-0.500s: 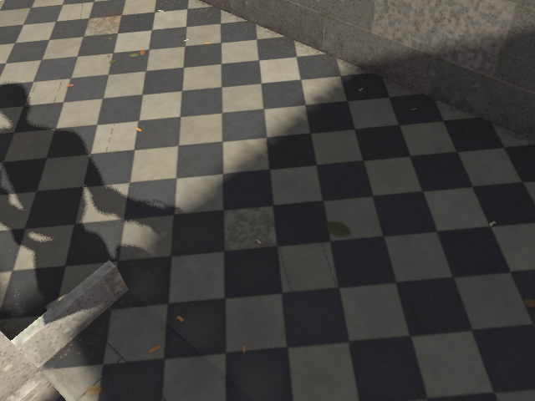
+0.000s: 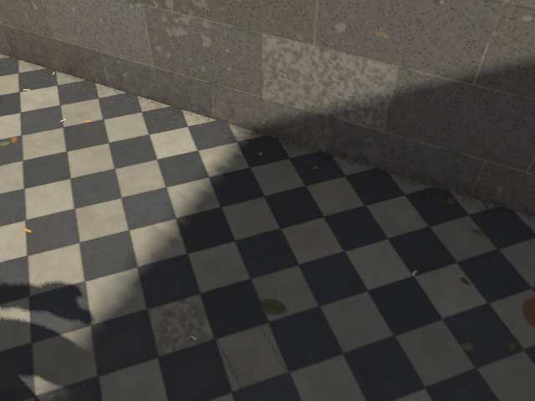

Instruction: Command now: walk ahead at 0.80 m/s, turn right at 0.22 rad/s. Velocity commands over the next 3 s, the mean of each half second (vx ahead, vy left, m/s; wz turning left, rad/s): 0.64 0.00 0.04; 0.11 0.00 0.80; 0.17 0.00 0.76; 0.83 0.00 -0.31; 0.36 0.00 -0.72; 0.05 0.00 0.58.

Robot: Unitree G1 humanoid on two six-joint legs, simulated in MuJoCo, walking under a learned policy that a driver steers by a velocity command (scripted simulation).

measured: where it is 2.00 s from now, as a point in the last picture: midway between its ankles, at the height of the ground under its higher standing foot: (204, 333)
